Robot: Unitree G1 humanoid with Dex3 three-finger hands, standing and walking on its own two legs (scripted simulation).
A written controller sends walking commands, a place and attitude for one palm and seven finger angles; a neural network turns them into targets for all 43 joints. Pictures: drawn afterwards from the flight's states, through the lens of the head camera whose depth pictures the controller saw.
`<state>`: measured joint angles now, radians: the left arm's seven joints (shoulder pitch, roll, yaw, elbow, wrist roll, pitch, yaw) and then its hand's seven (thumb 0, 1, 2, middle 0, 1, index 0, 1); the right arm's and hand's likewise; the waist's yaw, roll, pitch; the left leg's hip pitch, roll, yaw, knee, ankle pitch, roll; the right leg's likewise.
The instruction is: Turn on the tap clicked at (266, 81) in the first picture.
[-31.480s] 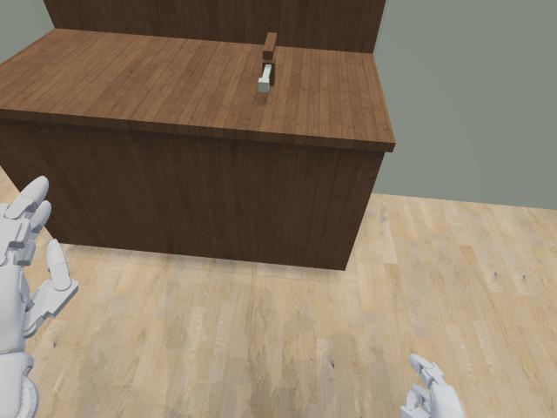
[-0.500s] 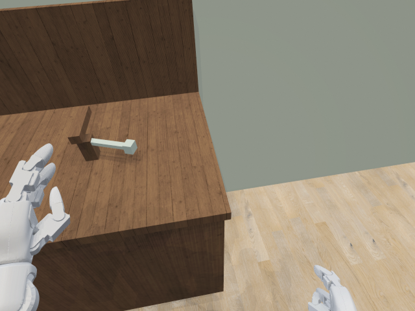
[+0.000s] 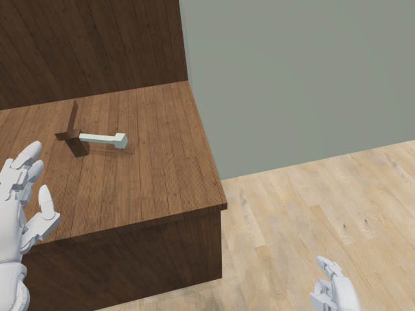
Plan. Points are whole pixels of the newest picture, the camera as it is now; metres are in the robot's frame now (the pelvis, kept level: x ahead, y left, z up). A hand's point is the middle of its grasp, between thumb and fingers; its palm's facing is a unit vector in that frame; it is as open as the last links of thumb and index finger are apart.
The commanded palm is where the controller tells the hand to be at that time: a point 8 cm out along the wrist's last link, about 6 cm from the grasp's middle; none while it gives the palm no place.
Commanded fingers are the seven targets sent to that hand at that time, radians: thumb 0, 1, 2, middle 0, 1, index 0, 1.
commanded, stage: step back with the hand held close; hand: left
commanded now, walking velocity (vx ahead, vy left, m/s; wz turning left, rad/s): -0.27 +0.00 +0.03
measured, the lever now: (120, 140) +0.50 +0.28 +0.03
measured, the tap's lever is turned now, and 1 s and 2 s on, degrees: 68 68 68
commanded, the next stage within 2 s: stop stepping back and stand still in 1.08 s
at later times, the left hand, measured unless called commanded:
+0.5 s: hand (19, 272) +0.14 +0.26 +0.14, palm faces +0.41 -0.81 -0.42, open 7.4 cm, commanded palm +0.08 +0.30 +0.17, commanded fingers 0.00 0.90 0.90 -0.20 -0.30 -0.20 -0.30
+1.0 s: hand out of the picture +0.04 +0.28 +0.16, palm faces +0.52 -0.75 -0.42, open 7.4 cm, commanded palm -0.02 +0.30 +0.17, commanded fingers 0.00 0.90 0.90 -0.20 -0.30 -0.20 -0.30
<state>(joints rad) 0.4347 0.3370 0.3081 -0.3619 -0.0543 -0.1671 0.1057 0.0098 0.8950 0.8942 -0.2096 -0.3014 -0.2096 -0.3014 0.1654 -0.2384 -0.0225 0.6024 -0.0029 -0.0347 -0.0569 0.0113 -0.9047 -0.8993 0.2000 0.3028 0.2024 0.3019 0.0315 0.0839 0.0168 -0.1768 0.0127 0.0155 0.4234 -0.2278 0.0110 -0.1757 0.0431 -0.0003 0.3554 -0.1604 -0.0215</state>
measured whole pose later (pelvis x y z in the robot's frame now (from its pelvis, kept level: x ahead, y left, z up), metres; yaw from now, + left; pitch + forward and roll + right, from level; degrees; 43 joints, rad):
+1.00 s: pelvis -0.15 +0.01 -0.02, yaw +6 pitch +1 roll -3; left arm 0.41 0.38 0.38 -0.46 0.00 -0.22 0.15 0.01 0.89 0.89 -0.22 -0.30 -0.21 -0.30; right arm 0.18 -0.17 -0.04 0.62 -0.02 -0.09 -0.06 0.01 -0.91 -0.90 0.20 0.30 0.20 0.30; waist 0.01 0.05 0.00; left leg -0.47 0.05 0.02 0.55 -0.10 0.05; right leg -0.39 0.12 0.05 1.04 -0.37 0.04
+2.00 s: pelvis -0.25 -0.01 -0.01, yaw -3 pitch -1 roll +0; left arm 0.45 0.35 0.31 -0.43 -0.04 -0.18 0.14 0.01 0.89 0.89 -0.21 -0.30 -0.21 -0.30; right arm 0.20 -0.18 0.00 0.64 -0.01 -0.12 -0.07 0.01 -0.90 -0.90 0.20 0.30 0.20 0.30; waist 0.01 0.01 0.01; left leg -0.23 0.02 0.03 0.52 -0.27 0.00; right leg -0.24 0.01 0.00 0.50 -0.24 0.00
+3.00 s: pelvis -0.26 +0.00 +0.00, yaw -2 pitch +0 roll -1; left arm 0.46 0.34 0.30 -0.42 -0.04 -0.16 0.16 0.01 0.89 0.89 -0.21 -0.30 -0.21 -0.30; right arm 0.19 -0.21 -0.01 0.62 -0.01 -0.10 -0.08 0.01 -0.90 -0.90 0.20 0.30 0.20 0.30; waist 0.02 0.03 0.00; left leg -0.23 0.02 0.02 0.45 -0.22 0.01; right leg -0.22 0.01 0.00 0.38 -0.16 0.01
